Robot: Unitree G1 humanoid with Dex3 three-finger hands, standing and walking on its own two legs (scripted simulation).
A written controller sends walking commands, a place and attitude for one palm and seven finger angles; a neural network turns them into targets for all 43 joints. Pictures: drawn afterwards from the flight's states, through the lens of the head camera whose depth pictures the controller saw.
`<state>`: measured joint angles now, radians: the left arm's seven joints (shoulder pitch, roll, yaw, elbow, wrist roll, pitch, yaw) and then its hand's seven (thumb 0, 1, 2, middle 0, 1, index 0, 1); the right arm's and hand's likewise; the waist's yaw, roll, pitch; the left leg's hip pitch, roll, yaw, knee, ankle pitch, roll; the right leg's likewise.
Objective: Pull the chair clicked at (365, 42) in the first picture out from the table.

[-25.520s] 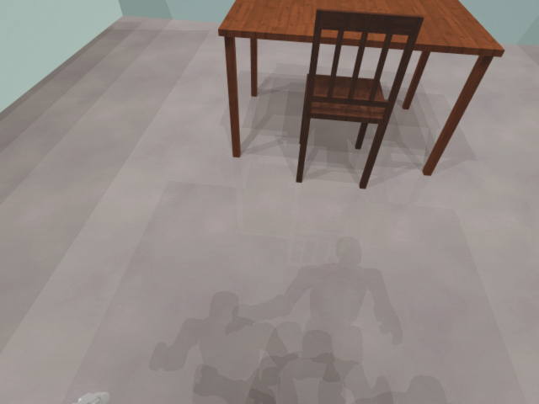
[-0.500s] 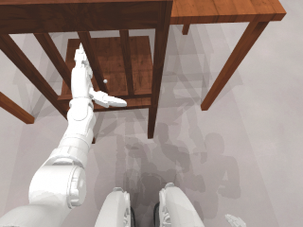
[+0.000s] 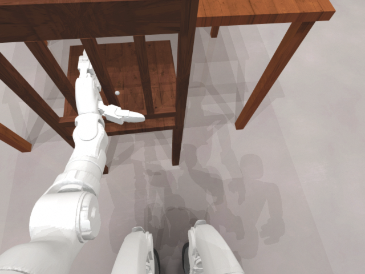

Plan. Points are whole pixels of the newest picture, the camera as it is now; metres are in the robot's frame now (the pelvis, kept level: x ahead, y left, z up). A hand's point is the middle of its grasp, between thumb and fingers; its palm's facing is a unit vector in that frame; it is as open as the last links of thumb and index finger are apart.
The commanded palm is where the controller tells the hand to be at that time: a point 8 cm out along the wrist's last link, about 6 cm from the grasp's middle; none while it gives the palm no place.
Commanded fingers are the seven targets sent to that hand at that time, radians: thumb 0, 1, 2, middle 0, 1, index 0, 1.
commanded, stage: push the fingers through the gap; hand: left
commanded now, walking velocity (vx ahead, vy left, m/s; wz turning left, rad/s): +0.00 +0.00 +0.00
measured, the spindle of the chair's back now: (106, 84) +0.54 +0.13 +0.02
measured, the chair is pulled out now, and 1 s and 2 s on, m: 0.00 0.00 0.04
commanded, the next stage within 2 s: hook a spindle and tug to test in 0.10 s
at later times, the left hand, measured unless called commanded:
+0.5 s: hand (118, 94) +0.50 +0.10 +0.03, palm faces +0.07 -1.00 -0.02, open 16.0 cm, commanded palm +0.47 +0.15 +0.03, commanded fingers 0.00 -0.44 0.32 -0.34 -0.96 -0.34 -0.96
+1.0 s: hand (115, 90) +0.51 +0.11 +0.03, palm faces +0.09 -1.00 -0.03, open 7.2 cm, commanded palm +0.47 +0.14 +0.03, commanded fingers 0.00 0.90 0.90 -0.50 -1.45 -0.50 -1.45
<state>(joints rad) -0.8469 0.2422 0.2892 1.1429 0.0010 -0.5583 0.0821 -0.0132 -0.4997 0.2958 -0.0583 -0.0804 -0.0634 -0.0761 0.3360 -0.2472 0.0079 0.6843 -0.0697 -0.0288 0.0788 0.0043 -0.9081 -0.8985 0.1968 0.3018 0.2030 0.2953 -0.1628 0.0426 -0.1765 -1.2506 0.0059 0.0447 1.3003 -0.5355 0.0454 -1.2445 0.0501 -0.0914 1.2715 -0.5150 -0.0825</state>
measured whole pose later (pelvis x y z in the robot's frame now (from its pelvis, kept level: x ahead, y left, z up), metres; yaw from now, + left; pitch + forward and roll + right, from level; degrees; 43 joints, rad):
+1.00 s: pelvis +0.01 +0.00 +0.00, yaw +1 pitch +28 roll -2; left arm -0.87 0.23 0.22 1.15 -0.02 -0.58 0.12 0.00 0.42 0.69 -0.44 -1.36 -0.41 -1.40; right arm 0.32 -0.25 0.00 0.69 -0.08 -0.01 0.09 0.00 -0.91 -0.90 0.20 0.30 0.20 0.30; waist -0.15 0.04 -0.17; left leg -1.26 -0.01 0.02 1.31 -0.54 0.04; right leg -1.24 0.04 -0.11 1.27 -0.53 -0.09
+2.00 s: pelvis +0.02 +0.01 +0.08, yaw +0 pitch +19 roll +0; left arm -0.63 0.20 0.10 0.93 -0.06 -0.22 0.13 0.07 0.72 0.80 -0.33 -1.14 -0.38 -1.44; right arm 0.27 -0.23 0.03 0.57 0.06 0.17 -0.04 0.00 -0.91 -0.90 0.20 0.30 0.20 0.30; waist -0.14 0.04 -0.05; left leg -0.82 -0.01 0.06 0.89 -0.40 0.05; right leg -0.82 0.06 -0.04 0.88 -0.38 -0.05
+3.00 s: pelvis -0.03 -0.01 +0.11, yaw -1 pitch +11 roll +1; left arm -0.62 0.16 -0.02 1.03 -0.08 -0.16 0.11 0.06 0.72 0.76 -0.25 -1.10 -0.50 -1.44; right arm 0.18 -0.31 -0.01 0.67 0.08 0.13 -0.11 0.00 -0.91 -0.90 0.20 0.30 0.20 0.30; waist -0.11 0.00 0.06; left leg -0.55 -0.05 0.02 0.57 -0.23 0.05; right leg -0.60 0.07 -0.03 0.55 -0.15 -0.03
